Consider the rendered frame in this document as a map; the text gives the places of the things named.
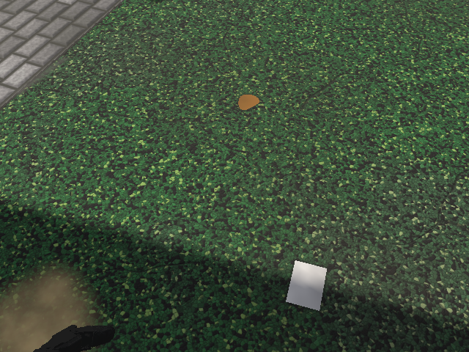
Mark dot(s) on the left robot hand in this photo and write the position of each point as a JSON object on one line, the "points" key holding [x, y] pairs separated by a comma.
{"points": [[73, 339]]}

